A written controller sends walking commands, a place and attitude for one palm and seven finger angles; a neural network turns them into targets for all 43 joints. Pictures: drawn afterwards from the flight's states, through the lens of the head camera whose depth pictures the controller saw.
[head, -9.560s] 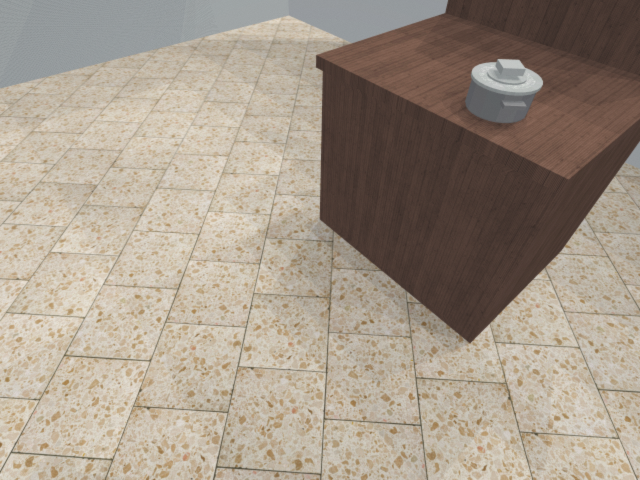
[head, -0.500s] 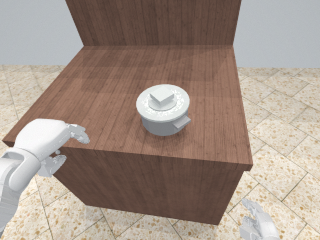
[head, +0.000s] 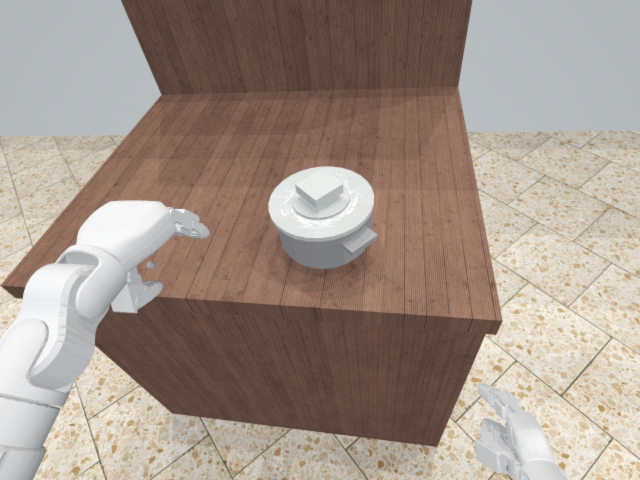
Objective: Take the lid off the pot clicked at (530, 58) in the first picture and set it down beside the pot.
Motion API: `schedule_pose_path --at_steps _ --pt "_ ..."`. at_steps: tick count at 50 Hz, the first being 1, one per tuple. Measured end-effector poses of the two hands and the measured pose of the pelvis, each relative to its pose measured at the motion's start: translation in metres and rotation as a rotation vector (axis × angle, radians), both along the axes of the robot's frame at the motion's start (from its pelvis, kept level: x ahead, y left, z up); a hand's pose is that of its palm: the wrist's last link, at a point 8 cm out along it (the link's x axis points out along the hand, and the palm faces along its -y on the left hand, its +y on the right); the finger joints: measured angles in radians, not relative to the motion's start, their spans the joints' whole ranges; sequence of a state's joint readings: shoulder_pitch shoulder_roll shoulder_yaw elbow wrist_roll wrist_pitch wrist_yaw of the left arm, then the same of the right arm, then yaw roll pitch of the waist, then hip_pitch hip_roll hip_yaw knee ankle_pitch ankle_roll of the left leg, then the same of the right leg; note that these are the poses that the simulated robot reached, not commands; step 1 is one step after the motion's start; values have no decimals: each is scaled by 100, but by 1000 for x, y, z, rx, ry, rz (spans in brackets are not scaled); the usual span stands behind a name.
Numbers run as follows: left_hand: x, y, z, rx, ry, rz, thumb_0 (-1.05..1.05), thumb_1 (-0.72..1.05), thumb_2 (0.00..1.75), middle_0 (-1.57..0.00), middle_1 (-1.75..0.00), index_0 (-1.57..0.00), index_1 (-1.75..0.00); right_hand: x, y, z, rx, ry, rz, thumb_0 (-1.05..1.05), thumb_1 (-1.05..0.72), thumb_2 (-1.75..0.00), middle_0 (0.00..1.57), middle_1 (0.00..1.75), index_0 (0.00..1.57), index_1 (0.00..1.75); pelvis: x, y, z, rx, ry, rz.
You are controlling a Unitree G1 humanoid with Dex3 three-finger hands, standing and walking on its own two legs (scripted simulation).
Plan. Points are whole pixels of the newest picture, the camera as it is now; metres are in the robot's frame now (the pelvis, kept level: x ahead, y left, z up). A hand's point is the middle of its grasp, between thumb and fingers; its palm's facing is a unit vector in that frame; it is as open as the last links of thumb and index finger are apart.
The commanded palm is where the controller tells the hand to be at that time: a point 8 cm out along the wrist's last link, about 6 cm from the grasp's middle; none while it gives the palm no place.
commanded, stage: move the open hand above the knob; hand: left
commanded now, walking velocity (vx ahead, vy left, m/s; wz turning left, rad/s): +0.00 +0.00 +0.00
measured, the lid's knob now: (319, 188) +0.51 +0.06 +0.09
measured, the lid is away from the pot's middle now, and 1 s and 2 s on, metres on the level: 0.00 0.00 0.00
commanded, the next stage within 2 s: none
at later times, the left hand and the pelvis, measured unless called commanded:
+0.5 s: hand (211, 216) +0.37 +0.17 +0.16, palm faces -0.11 -0.06 -0.99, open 10.0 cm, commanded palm +0.35 +0.16 +0.22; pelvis +0.02 -0.01 +0.00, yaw +0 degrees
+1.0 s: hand (271, 185) +0.42 +0.10 +0.17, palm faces -0.12 +0.00 -0.99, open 10.0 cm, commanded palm +0.41 +0.11 +0.22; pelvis +0.02 -0.02 +0.00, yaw +0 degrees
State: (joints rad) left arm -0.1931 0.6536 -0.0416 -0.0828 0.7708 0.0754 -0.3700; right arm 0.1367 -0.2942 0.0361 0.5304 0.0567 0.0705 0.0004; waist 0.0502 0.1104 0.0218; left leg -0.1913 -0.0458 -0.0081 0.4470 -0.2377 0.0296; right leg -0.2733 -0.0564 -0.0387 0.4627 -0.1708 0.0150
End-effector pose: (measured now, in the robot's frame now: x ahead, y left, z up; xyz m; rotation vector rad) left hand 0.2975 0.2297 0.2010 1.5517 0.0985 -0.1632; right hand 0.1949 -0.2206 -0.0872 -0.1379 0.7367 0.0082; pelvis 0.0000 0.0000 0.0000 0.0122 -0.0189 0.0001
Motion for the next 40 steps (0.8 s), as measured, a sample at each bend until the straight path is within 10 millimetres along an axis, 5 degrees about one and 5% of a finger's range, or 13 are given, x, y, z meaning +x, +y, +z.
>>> schedule_pose_path --at_steps 8,15,22,29,32,37,40 --pt "28 -6 20 -12 -48 37 0 -30 149 -86 -8 -86 -9 5 -5 -3 12 23 0 1 -91 -90 20 30 20 30 7 -5 0 1 13 8" --pt "35 -47 2 -7 13 -69 0 -30 149 -86 -8 -86 -9 11 -8 -5 27 28 -5 1 -91 -90 20 30 20 30 13 -6 0 4 14 0" --pt "56 -51 24 -16 -68 -30 0 -30 149 -86 -8 -86 -9 12 -8 -9 46 47 -5 1 -91 -90 20 30 20 30 15 -11 0 9 22 1" --pt "60 -82 1 -25 -1 -83 0 -30 149 -86 -8 -86 -9 13 -9 -12 65 59 -10 1 -91 -90 20 30 20 30 16 -13 -2 11 24 -2" --pt "66 -94 6 13 -20 -130 0 -30 149 -86 -8 -86 -9 14 -11 -12 52 57 -17 1 -91 -90 20 30 20 30 16 -14 -2 13 19 0" --pt "86 -88 26 -16 -80 -56 0 -30 149 -86 -8 -86 -9 10 -14 -14 61 70 -31 1 -91 -90 20 30 20 30 17 -17 -2 15 29 -3" --pt "91 -91 19 -44 -53 -24 0 -30 149 -86 -8 -86 -9 7 -16 -15 76 84 -38 1 -91 -90 20 30 20 30 18 -17 -2 15 36 -4"
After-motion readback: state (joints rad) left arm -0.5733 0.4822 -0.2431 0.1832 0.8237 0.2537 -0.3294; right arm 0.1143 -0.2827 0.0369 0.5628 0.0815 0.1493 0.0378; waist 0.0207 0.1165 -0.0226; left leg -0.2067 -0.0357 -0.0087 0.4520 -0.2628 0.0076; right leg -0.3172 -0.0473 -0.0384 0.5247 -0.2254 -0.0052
